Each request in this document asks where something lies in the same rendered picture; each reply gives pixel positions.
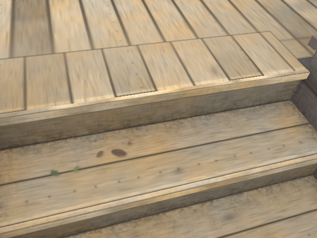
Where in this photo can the stairs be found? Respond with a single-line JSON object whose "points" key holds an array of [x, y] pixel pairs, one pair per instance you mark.
{"points": [[57, 179]]}

